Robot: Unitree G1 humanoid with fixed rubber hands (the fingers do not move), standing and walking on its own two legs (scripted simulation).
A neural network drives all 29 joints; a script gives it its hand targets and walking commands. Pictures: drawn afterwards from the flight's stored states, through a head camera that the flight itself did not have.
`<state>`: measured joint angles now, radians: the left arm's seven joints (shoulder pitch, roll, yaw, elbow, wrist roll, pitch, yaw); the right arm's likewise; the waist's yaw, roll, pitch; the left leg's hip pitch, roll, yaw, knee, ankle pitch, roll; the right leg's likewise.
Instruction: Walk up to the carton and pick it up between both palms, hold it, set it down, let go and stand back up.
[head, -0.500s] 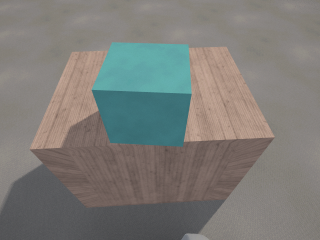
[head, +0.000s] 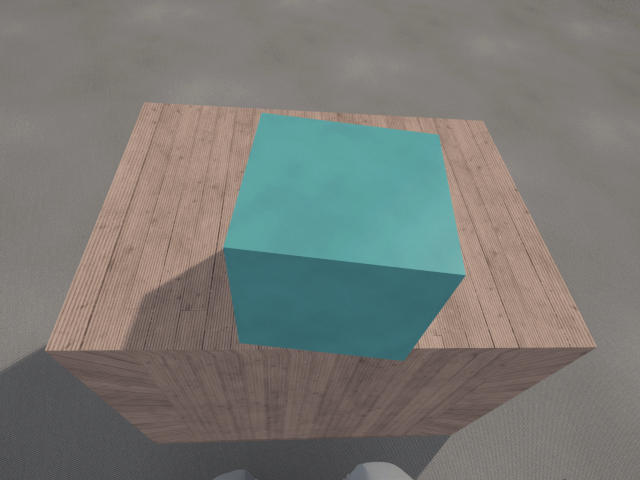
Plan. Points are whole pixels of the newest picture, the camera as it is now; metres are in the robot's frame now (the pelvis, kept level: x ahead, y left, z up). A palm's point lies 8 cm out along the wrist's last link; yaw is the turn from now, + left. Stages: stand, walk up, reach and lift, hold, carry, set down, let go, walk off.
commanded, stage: walk up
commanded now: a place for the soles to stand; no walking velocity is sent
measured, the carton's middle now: (335, 242) +0.42 -0.03 +0.02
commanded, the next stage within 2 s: reach and lift in 1.34 s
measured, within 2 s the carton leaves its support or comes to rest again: neither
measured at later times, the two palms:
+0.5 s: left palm out of the picture +0.08 +0.32 -0.09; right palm out of the picture +0.08 -0.33 -0.10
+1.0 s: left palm out of the picture +0.10 +0.30 -0.09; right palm out of the picture +0.10 -0.35 -0.08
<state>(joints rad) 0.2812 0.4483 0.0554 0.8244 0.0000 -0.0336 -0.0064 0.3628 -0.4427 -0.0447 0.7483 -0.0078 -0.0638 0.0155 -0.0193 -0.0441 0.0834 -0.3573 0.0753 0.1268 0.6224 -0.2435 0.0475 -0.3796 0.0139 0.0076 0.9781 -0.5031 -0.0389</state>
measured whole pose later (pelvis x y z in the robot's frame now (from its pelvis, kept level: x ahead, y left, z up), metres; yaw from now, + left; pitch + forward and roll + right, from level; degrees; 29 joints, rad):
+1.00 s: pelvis +0.01 -0.03 -0.01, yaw +0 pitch +0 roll +1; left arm 0.24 0.44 0.04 0.85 0.00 -0.02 -0.02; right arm 0.25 -0.43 -0.02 0.77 -0.01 -0.04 0.00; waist -0.02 -0.01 -0.02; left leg -0.36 0.08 0.13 0.66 -0.30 0.00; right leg -0.33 -0.01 0.02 0.68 -0.35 0.00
